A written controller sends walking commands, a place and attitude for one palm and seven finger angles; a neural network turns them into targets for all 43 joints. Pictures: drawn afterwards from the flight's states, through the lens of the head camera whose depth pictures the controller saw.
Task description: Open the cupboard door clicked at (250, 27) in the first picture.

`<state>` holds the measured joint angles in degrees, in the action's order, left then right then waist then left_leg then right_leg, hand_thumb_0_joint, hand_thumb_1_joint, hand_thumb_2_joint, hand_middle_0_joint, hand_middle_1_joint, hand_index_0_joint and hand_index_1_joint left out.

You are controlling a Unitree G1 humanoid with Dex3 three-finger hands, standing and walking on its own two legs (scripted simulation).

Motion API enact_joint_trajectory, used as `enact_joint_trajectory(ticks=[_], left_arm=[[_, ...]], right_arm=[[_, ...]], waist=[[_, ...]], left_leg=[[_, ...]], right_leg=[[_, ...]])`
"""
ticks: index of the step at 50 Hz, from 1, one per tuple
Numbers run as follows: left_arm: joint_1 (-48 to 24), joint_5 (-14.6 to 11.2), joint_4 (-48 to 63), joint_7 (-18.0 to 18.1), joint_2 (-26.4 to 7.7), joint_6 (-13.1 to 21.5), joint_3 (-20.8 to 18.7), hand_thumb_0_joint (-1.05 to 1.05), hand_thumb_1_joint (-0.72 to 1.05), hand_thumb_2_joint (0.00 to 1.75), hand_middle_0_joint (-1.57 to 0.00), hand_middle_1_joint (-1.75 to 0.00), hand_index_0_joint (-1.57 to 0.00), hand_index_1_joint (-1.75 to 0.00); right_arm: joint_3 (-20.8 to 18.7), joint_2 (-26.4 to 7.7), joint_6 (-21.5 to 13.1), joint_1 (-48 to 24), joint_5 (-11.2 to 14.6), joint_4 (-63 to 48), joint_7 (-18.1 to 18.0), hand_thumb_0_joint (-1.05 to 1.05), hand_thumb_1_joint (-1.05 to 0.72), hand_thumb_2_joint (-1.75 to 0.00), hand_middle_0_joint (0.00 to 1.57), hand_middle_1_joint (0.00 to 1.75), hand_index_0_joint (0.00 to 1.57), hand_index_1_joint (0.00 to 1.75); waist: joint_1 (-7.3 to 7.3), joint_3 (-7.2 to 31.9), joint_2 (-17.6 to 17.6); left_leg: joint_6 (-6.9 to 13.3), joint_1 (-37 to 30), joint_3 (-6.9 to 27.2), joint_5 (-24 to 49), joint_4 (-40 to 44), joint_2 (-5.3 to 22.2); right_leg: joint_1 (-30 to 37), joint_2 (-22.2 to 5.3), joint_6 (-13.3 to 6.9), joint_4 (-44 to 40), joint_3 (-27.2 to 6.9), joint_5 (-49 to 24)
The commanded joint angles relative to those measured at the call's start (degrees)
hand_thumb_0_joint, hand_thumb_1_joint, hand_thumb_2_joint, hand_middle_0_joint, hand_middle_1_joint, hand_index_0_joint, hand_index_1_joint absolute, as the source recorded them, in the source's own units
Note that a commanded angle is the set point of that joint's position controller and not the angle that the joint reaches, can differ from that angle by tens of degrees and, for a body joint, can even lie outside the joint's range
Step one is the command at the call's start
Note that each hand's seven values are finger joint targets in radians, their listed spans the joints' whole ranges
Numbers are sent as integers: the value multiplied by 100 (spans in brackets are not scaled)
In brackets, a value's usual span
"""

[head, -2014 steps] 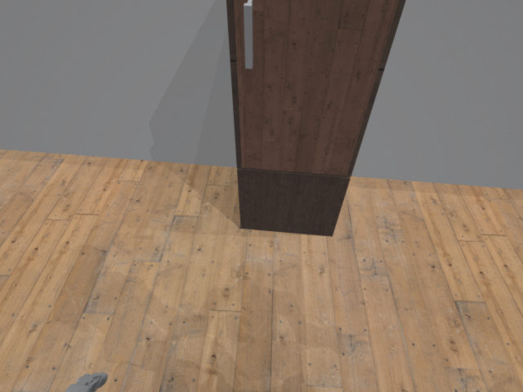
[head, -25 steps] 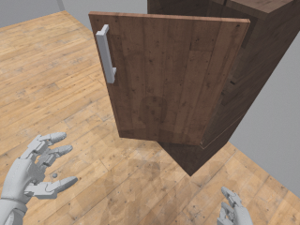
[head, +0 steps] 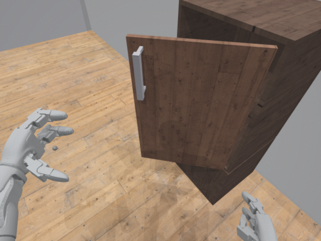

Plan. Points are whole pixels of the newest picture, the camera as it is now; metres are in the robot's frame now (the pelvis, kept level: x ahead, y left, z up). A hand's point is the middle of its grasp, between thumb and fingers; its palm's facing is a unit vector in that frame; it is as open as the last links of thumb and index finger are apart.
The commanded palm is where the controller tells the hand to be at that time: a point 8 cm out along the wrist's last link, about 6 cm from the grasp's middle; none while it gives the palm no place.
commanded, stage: raise the hand with hooked fingers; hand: left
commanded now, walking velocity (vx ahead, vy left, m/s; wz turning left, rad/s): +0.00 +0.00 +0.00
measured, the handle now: (140, 74) +0.53 +0.12 +0.16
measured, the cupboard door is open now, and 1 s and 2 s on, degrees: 44 44 44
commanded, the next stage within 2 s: move the hooked fingers beside the handle in 0.76 s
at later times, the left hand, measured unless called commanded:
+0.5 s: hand (61, 124) +0.31 +0.26 +0.16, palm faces -0.05 -1.00 -0.07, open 14.0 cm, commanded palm +0.27 +0.30 +0.18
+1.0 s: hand (59, 120) +0.31 +0.26 +0.17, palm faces +0.02 -1.00 -0.06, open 14.0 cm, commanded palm +0.29 +0.29 +0.18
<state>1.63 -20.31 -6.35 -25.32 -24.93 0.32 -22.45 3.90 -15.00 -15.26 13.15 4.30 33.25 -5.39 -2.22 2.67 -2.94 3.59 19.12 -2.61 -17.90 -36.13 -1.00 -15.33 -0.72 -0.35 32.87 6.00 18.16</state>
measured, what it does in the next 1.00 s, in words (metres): stands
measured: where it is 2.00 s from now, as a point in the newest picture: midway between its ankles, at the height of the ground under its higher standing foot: outside the picture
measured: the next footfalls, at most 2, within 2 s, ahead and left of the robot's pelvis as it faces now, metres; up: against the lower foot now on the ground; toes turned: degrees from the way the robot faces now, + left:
none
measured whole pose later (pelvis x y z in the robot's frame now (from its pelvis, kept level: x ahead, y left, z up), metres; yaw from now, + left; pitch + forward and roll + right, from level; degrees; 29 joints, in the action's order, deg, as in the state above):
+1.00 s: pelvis +0.01 -0.02 +0.01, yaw +0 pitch +0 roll -1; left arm -11.6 -18.9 -19.1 -29.1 -28.6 -3.8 -26.8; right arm 3.9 -15.9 -11.7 13.2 4.8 35.1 -5.9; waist -1.8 1.7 -2.7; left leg 1.9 14.3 -2.5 -15.8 -30.1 -0.1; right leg -11.2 0.6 -1.9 28.0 5.8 16.7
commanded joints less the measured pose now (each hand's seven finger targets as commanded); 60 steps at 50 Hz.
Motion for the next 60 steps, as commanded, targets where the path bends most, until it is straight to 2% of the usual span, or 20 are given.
enact_joint_trajectory(ticks=[1,4,6,9,13,16,17,20,25,26,30,31,33,36,41,46,52,55,56,60], left_arm=[[-1865,-38,1167,-133,-1600,101,-531,0,-50,30,-30,-120,-30,-120],[-2420,-84,1375,-93,-1993,313,-960,0,-50,30,-30,-120,-30,-120],[-2529,-69,1153,-65,-2210,370,-1142,0,-50,30,-30,-120,-30,-120],[-2707,-47,530,-202,-2011,200,-949,0,-50,30,-30,-120,-30,-120],[-2986,49,-237,-478,-1977,-315,-635,0,-50,30,-30,-120,-30,-120],[-2571,54,-450,-617,-1805,-502,-506,0,-50,30,-30,-120,-30,-120],[-2496,27,-438,-660,-1808,-499,-552,0,-50,30,-30,-120,-30,-120],[-2695,-82,326,-601,-2164,-236,-932,0,-50,30,-30,-120,-30,-120],[-2731,-118,732,-269,-2437,182,-1411,0,-50,30,-30,-120,-30,-120],[-2709,-78,709,-210,-2508,171,-1435,0,-50,30,-30,-120,-30,-120],[-2748,36,265,-239,-1959,-100,-915,0,-50,30,-30,-120,-30,-120],[-2778,55,233,-242,-1930,-162,-831,0,-50,30,-30,-120,-30,-120],[-2768,75,221,-318,-1896,-276,-734,0,-50,30,-30,-120,-30,-120],[-2721,25,300,-375,-2025,-246,-837,0,-50,30,-30,-120,-30,-120],[-2689,-80,309,-343,-2292,-23,-1212,0,-50,30,-30,-120,-30,-120],[-3046,-6,-54,-361,-2134,-65,-950,0,-50,30,-30,-120,-30,-120],[-3710,99,97,-362,-1911,22,-523,0,-50,30,-30,-120,-30,-120],[-3754,77,-257,-293,-2023,97,-673,0,-50,30,-30,-120,-30,-120],[-3692,61,-494,-254,-2142,99,-778,0,-50,30,-30,-120,-30,-120],[-4036,172,-770,-178,-1969,35,-562,0,-50,30,-30,-120,-30,-120]], right_arm=[[-266,-815,-274,-517,33,-816,-139,0,-90,-90,20,30,20,30],[-221,-759,-282,-578,-8,-815,-169,0,-90,-90,20,30,20,30],[-190,-760,-262,-565,-30,-704,-167,0,-90,-90,20,30,20,30],[-182,-777,-231,-566,16,-630,-177,0,-90,-90,20,30,20,30],[-205,-870,-129,-494,96,-641,-167,0,-90,-90,20,30,20,30],[-246,-899,-87,-472,102,-738,-95,0,-90,-90,20,30,20,30],[-266,-919,-66,-469,98,-776,-68,0,-90,-90,20,30,20,30],[-278,-883,-84,-587,69,-903,-27,0,-90,-90,20,30,20,30],[-288,-809,-143,-542,2,-836,-35,0,-90,-90,20,30,20,30],[-277,-814,-126,-539,-9,-780,-32,0,-90,-90,20,30,20,30],[-303,-827,-86,-499,58,-717,-73,0,-90,-90,20,30,20,30],[-309,-832,-70,-490,66,-705,-83,0,-90,-90,20,30,20,30],[-329,-858,-45,-477,83,-755,-97,0,-90,-90,20,30,20,30],[-321,-853,-21,-523,81,-760,-104,0,-90,-90,20,30,20,30],[-304,-827,-27,-591,47,-732,-101,0,-90,-90,20,30,20,30],[-307,-842,7,-589,76,-641,-132,0,-90,-90,20,30,20,30],[-283,-811,-2,-570,74,-682,-175,0,-90,-90,20,30,20,30],[-300,-860,2,-479,59,-601,-203,0,-90,-90,20,30,20,30],[-308,-888,31,-427,56,-521,-196,0,-90,-90,20,30,20,30],[-298,-878,55,-469,82,-570,-178,0,-90,-90,20,30,20,30]], waist=[[124,647,32],[59,1061,-312],[40,1059,-328],[94,725,-512],[142,490,-297],[108,646,63],[105,844,209],[22,1303,24],[-30,1371,-322],[-48,1188,-340],[104,681,-623],[116,632,-352],[142,844,-309],[135,991,30],[60,1104,92],[160,778,-140],[239,1084,-394],[239,1085,-127],[237,971,223],[232,905,-210]], left_leg=[[-170,-941,743,790,893,233],[-207,-1340,789,1073,979,229],[-217,-1360,747,1128,1008,227],[-227,-1291,733,1067,1119,217],[-191,-1137,685,1044,1139,193],[-162,-1131,643,1306,994,177],[-148,-1137,625,1372,963,159],[-136,-1377,589,1655,879,133],[-149,-1545,529,1946,950,166],[-145,-1444,484,1974,934,168],[-161,-1334,428,1670,1003,176],[-149,-1286,438,1659,984,192],[-123,-1373,433,1706,965,170],[-100,-1424,431,1735,892,173],[-97,-1401,427,1762,871,144],[-98,-1286,368,1559,840,143],[-89,-1495,442,1545,872,133],[-95,-1422,493,1416,891,139],[-90,-1294,479,1398,874,161],[-113,-1249,484,1293,941,139]], right_leg=[[-177,135,-108,-591,-199,-695],[-7,153,-138,-625,-199,-859],[119,144,-147,-730,-224,-896],[45,121,-159,-813,-209,-926],[6,88,-150,-911,-237,-1005],[96,64,-162,-861,-275,-1270],[125,72,-143,-817,-282,-1362],[281,85,-130,-726,-285,-1586],[416,104,-140,-746,-277,-1795],[481,80,-159,-796,-319,-1874],[172,55,-134,-868,-312,-1690],[235,35,-139,-885,-337,-1719],[239,53,-105,-855,-320,-1796],[341,30,-88,-856,-359,-1886],[432,25,-80,-840,-381,-1960],[220,-28,-64,-880,-477,-1841],[181,4,-102,-853,-418,-1690],[132,13,-97,-852,-377,-1538],[206,-14,-91,-893,-412,-1558],[37,-23,-114,-839,-389,-1411]])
